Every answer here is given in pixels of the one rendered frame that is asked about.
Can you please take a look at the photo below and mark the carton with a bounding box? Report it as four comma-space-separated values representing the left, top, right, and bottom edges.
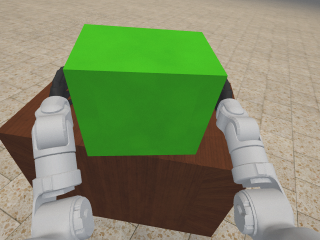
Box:
63, 24, 228, 157

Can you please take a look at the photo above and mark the right robot upper arm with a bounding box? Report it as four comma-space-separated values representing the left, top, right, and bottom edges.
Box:
233, 188, 320, 240

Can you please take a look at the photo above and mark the robot left forearm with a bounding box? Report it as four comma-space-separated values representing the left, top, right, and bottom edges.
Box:
31, 96, 82, 238

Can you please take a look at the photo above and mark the robot left hand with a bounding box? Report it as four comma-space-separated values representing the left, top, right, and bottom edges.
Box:
49, 66, 73, 105

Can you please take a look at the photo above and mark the pedestal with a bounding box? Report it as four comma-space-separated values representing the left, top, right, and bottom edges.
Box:
0, 82, 246, 237

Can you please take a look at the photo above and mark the left robot upper arm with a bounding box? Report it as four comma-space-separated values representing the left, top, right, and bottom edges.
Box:
23, 195, 95, 240

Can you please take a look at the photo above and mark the robot right forearm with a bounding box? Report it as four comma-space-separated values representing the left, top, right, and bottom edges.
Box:
216, 98, 295, 224

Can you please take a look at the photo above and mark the robot right hand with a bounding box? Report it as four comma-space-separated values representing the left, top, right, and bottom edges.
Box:
215, 79, 233, 112

